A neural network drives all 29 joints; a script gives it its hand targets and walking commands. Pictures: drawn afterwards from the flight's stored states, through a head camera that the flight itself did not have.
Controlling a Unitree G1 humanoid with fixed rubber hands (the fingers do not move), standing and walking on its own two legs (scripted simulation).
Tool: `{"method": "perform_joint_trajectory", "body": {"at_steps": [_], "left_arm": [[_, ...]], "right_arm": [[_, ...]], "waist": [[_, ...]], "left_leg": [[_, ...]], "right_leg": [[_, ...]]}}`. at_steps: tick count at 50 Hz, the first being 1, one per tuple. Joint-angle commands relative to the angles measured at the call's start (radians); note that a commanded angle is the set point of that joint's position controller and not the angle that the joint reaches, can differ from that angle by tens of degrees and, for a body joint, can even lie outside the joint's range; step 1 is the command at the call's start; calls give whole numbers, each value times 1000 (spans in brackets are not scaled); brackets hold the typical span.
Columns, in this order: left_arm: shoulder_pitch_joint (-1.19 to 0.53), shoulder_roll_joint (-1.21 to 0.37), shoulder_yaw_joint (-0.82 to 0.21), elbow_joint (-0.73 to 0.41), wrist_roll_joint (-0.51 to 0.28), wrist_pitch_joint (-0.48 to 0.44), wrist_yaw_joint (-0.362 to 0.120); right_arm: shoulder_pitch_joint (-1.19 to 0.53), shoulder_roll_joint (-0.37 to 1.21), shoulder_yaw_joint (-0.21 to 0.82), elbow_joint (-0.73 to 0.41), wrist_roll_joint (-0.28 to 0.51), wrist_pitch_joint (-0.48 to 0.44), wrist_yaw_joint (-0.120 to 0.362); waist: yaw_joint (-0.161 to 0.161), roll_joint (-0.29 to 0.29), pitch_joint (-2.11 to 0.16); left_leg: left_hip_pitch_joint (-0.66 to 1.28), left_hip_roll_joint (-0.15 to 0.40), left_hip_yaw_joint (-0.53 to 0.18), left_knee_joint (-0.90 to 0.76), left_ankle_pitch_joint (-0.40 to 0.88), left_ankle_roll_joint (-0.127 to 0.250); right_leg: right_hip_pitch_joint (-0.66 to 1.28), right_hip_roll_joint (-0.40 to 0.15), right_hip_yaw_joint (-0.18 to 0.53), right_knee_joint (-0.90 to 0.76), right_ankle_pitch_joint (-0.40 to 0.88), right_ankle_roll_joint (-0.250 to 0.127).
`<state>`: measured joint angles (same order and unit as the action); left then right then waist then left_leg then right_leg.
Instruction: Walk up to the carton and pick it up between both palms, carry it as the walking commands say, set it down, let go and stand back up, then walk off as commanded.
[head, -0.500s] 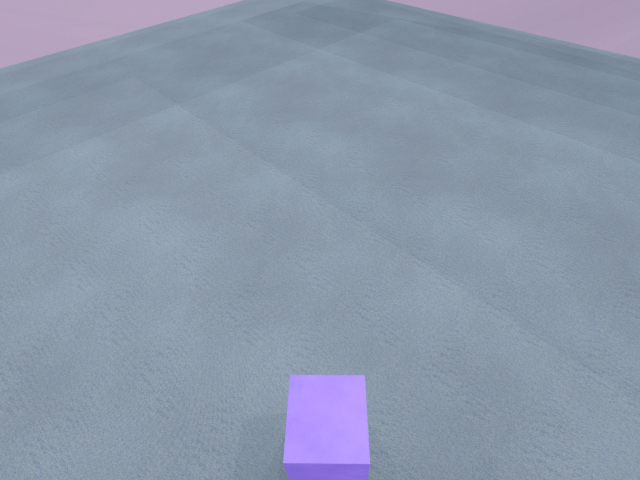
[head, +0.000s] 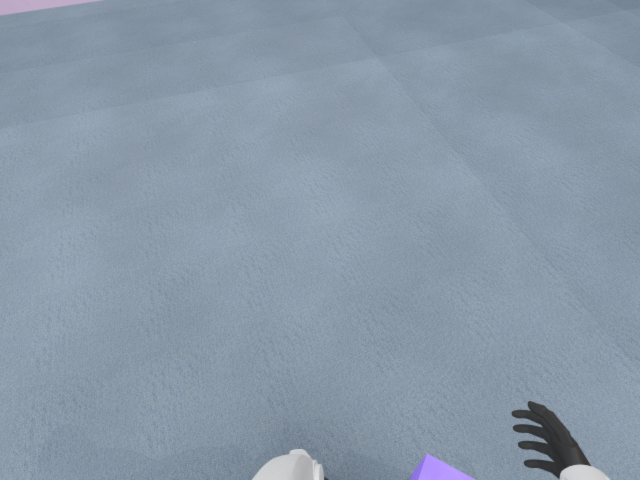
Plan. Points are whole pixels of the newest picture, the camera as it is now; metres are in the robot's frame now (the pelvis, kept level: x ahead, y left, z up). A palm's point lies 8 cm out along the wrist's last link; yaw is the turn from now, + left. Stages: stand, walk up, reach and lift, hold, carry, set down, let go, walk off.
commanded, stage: walk off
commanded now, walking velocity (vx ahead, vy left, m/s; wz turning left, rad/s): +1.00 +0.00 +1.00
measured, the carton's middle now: out of the picture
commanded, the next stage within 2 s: none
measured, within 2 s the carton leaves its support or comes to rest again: rests again in 0.70 s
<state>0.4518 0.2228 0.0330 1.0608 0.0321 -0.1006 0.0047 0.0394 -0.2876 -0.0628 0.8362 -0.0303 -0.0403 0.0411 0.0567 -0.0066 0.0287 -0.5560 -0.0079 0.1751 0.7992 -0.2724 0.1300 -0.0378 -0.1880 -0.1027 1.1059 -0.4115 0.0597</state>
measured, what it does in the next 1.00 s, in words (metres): walks ahead, turning left: right foot, then left foot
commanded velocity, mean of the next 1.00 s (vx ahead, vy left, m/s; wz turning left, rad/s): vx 1.00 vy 0.00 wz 1.00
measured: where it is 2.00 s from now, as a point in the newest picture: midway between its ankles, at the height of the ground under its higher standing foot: (70, 226)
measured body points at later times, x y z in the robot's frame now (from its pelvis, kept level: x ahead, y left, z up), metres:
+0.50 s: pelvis +0.39 +0.08 +0.01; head +0.42 +0.12 +0.46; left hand +0.58 +0.35 -0.05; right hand +0.35 -0.20 -0.09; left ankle +0.10 +0.06 -0.67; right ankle +0.55 +0.01 -0.70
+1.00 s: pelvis +0.73 +0.37 +0.00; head +0.76 +0.39 +0.45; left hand +0.50 +0.51 -0.13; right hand +1.04 +0.35 -0.11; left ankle +0.75 +0.44 -0.70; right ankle +0.68 +0.09 -0.55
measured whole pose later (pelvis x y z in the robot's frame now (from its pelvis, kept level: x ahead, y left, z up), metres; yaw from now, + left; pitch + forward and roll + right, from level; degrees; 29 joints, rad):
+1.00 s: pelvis +0.73 +0.37 +0.00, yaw +54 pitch +0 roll +1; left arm 0.42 0.24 0.04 0.88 0.02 -0.07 0.00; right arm 0.14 -0.29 -0.05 0.73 -0.04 -0.02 0.03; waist 0.04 0.02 0.07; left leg -0.48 -0.13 0.14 0.76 -0.31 0.19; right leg -0.12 -0.14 -0.07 1.36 -0.34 0.07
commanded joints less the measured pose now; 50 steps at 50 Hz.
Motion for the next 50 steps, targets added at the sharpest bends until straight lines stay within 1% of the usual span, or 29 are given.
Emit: {"method": "perform_joint_trajectory", "body": {"at_steps": [1,2,3,4,6,11,14,19,20,22,24,25,26,27,28,29,31,33,36,39,41,42,43,45,46,47,48,49,50], "left_arm": [[-279,187,21,-202,-5,-60,-5],[-293,143,17,-221,14,-60,-11],[-233,110,12,-225,27,-43,-19],[-208,80,9,-231,32,-23,-26],[-231,60,4,-261,31,5,-34],[-446,58,-21,-351,31,56,-39],[-595,84,-24,-393,16,51,-43],[-753,56,-40,-485,-9,32,-43],[-751,55,-39,-500,-17,30,-38],[-590,94,-15,-476,-25,25,-15],[-184,207,43,-373,-20,15,15],[26,275,68,-323,22,11,33],[5,313,74,-310,47,11,31],[-109,243,70,-322,35,17,19],[-179,135,46,-326,30,15,13],[-193,93,34,-302,29,7,9],[-131,41,13,-220,24,-14,6],[-101,29,9,-167,4,-36,-13],[-110,57,11,-152,-4,-47,-19],[-97,115,16,-161,-2,-40,-15],[-29,186,28,-156,-7,-36,-2],[-6,233,38,-160,-12,-29,5],[-3,272,50,-169,-14,-18,12],[-74,331,80,-206,-2,21,11],[-129,332,86,-230,-6,34,2],[-117,230,63,-242,-3,27,-11],[-70,171,47,-355,-24,7,-4],[-147,187,31,-405,-23,-18,-1],[-179,168,12,-399,-20,-27,5]], "right_arm": [[454,-181,-57,103,-9,-2,-27],[429,-191,-54,112,-18,-15,-40],[373,-156,-37,104,-10,-22,-51],[373,-142,-30,104,-2,-32,-54],[401,-103,-15,110,13,-47,-53],[495,-70,-8,81,24,-61,-48],[628,-46,-4,93,23,-61,-52],[637,-44,1,89,27,-41,-65],[619,-53,0,90,25,-37,-65],[544,-96,-7,77,26,-43,-62],[418,-155,-28,37,41,-68,-47],[348,-83,-15,-12,47,-84,-38],[424,-6,-6,-63,89,-76,-48],[433,-83,-7,-56,66,-65,-56],[362,-73,0,-53,47,-52,-44],[306,-41,4,-67,31,-37,-29],[244,30,14,-109,-3,0,1],[191,76,29,-165,-5,28,16],[56,48,37,-236,-5,34,29],[-49,19,45,-261,-3,27,47],[-83,2,41,-256,1,19,52],[-45,-19,31,-240,2,16,46],[21,-49,18,-218,5,13,36],[301,-126,-23,-132,12,4,7],[466,-172,-48,-70,13,7,-12],[418,-249,-84,-61,29,15,-28],[344,-361,-94,-103,-26,29,-23],[399,-339,-102,-115,-18,31,-33],[372,-293,-92,-93,-14,22,-45]], "waist": [[-222,-83,-94],[-181,-49,-91],[-109,-47,-117],[-83,10,-138],[-53,40,-132],[-71,66,-40],[-138,52,10],[-188,151,16],[-181,167,17],[-88,199,-64],[122,177,-228],[185,39,-338],[68,-276,-429],[43,-212,-328],[25,-101,-175],[9,-27,-65],[-37,-35,43],[-76,-102,76],[-97,-119,91],[-95,-43,144],[-82,-38,120],[-107,-79,79],[-150,-121,35],[-303,-166,-94],[-366,-100,-149],[-293,108,-79],[-151,180,-218],[-170,27,-304],[-150,-25,-158]], "left_leg": [[743,250,-712,-504,107,66],[713,210,-606,-438,356,70],[697,174,-526,-410,420,57],[672,152,-489,-391,486,58],[635,131,-468,-406,539,63],[458,124,-541,-546,403,79],[615,140,-598,-547,616,57],[674,112,-556,-488,861,51],[644,116,-548,-477,936,43],[509,97,-534,-351,1190,-8],[315,64,-539,11,1031,-34],[119,-12,-489,325,443,-42],[-101,-86,-355,617,-181,-58],[-168,-5,-319,654,-118,-38],[-183,49,-298,646,-53,-42],[-180,80,-273,632,-37,-44],[-169,141,-277,618,-28,-46],[-238,186,-264,608,-6,-51],[-241,171,-188,498,147,-54],[-108,110,-38,183,255,-44],[8,29,60,66,245,-20],[64,-2,69,39,201,-6],[128,-28,63,19,148,11],[398,-79,14,-50,74,63],[643,-68,-48,-193,130,86],[770,18,-226,-230,115,101],[1016,261,-760,-290,296,279],[996,295,-932,-442,117,293],[834,287,-876,-498,64,270]], "right_leg": [[-718,42,111,368,85,-48],[-702,36,111,299,87,-47],[-691,14,132,265,103,-40],[-661,20,135,235,101,-31],[-673,32,116,201,97,-8],[-757,42,83,115,160,49],[-871,78,70,-4,188,49],[-757,181,30,-345,227,12],[-678,202,18,-409,234,1],[-293,254,24,-509,245,-34],[201,161,114,-566,281,-47],[445,-60,301,-559,81,-70],[515,-353,769,-712,57,-168],[381,-329,855,-771,-113,-198],[204,-283,706,-811,-187,-207],[71,-251,595,-855,-127,-195],[-86,-194,357,-890,21,-143],[-114,-186,196,-906,207,-90],[-145,-110,-65,-939,488,-39],[-165,-23,-223,-962,683,-33],[-82,-47,-241,-906,1099,-36],[-17,-72,-233,-845,1303,-34],[36,-100,-222,-753,1446,-32],[43,-154,-180,-359,1498,-64],[-96,-119,-166,-54,1242,-64],[-400,47,-108,274,264,-54],[-758,152,-25,589,-58,2],[-815,116,139,553,19,2],[-811,64,169,451,8,4]]}}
